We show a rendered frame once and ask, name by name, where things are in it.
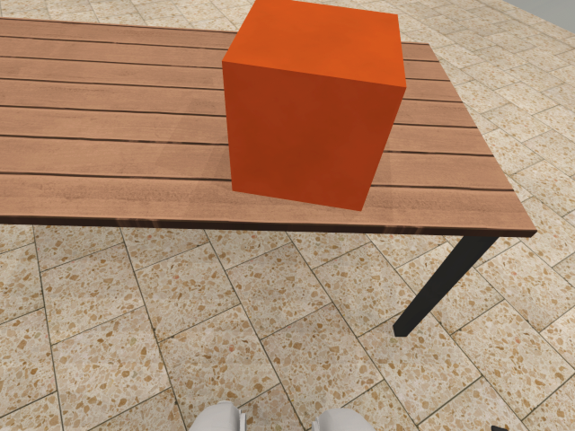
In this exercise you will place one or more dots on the carton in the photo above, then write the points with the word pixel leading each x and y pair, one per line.
pixel 311 92

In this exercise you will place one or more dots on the right robot thigh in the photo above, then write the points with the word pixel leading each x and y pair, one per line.
pixel 341 419

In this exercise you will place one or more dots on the table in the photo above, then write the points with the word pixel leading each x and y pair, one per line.
pixel 119 125

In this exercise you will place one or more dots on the left robot thigh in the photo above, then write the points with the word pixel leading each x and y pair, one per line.
pixel 220 417

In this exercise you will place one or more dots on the robot thigh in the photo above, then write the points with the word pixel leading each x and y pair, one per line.
pixel 341 419
pixel 220 417

